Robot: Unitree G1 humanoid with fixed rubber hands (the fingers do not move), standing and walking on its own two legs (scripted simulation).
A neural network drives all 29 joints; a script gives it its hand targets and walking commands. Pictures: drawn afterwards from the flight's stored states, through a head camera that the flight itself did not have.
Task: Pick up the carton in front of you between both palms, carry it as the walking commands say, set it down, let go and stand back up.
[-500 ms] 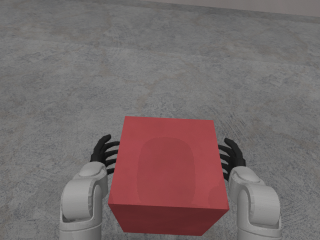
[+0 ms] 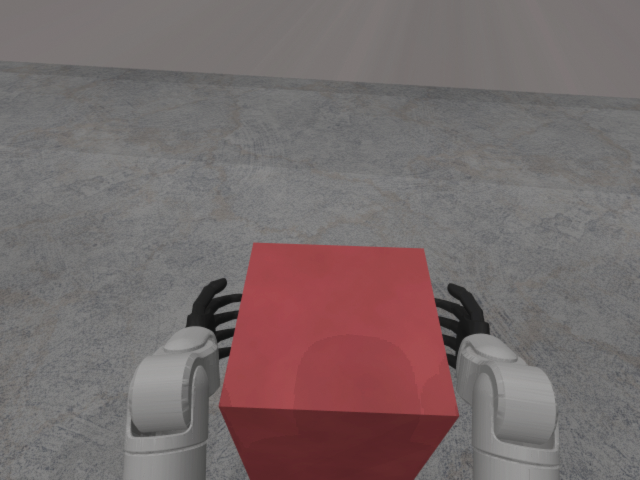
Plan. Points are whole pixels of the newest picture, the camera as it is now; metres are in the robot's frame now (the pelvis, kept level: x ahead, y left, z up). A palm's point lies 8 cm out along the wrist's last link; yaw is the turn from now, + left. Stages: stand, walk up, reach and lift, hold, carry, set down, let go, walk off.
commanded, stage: carry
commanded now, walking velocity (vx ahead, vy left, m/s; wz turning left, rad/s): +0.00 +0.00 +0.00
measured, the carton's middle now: (333, 369) +0.28 +0.00 +0.01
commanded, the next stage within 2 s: hold in 1.26 s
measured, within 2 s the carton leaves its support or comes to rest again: neither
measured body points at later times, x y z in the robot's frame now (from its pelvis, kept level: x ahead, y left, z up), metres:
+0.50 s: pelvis -0.03 +0.00 +0.00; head -0.05 +0.00 +0.45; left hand +0.24 +0.16 +0.06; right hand +0.25 -0.15 +0.07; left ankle -0.06 +0.11 -0.73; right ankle -0.04 -0.11 -0.73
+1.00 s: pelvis -0.06 +0.01 +0.00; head -0.08 +0.01 +0.45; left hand +0.24 +0.16 +0.03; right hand +0.24 -0.14 +0.03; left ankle -0.06 +0.11 -0.73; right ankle -0.04 -0.11 -0.73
